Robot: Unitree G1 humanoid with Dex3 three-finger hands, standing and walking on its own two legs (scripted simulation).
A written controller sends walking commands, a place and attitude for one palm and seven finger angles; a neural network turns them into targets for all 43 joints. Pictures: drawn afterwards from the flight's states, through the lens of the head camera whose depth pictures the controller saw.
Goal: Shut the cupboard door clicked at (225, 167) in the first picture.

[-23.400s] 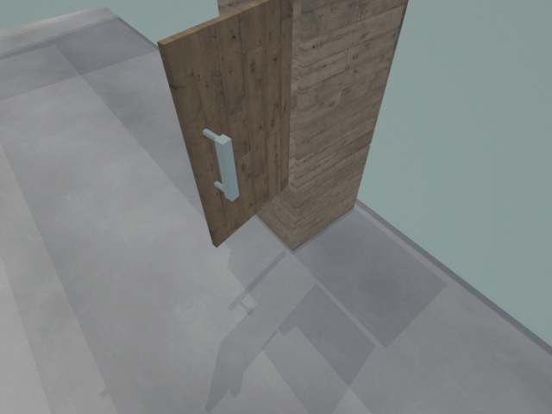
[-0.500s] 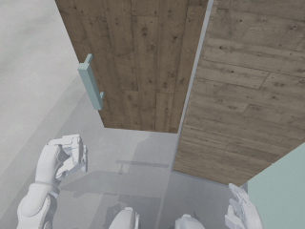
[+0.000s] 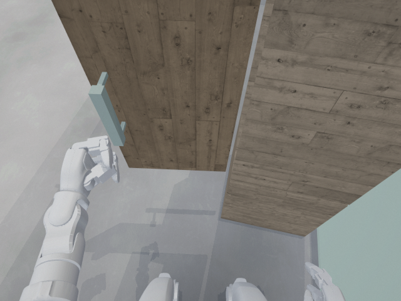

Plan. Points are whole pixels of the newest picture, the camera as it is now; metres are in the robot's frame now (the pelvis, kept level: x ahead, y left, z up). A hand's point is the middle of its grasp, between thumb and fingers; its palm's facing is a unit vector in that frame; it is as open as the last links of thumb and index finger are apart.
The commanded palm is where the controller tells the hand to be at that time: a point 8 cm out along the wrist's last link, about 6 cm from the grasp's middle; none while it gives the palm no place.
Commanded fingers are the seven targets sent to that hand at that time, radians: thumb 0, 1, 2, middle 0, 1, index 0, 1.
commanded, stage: bring the fist close to the handle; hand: left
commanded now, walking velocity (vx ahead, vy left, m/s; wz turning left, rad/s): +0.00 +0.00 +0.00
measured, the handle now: (112, 111) +0.51 +0.22 +0.05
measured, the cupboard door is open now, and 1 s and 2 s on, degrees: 100 100 77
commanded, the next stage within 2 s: push the door shut along its arc in 0.66 s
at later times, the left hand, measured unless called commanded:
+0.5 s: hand (116, 145) +0.41 +0.19 +0.06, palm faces +0.00 -1.00 -0.02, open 3.1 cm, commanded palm +0.38 +0.24 +0.06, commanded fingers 0.00 0.90 0.90 -1.30 -1.50 -1.30 -1.50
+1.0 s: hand (119, 136) +0.43 +0.19 +0.06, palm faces -0.05 -1.00 -0.03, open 3.1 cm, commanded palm +0.41 +0.23 +0.06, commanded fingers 0.00 0.90 0.90 -1.30 -1.50 -1.30 -1.50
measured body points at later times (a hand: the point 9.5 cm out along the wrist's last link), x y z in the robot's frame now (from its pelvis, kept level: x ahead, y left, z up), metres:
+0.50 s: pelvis +0.00 +0.00 +0.00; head +0.09 +0.01 +0.44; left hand +0.40 +0.24 +0.06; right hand +0.08 -0.26 -0.11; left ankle +0.02 +0.12 -0.66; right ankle +0.01 -0.11 -0.66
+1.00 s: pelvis +0.00 +0.01 +0.00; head +0.09 +0.02 +0.44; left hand +0.43 +0.24 +0.06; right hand +0.09 -0.25 -0.11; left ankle +0.02 +0.12 -0.66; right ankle +0.01 -0.11 -0.66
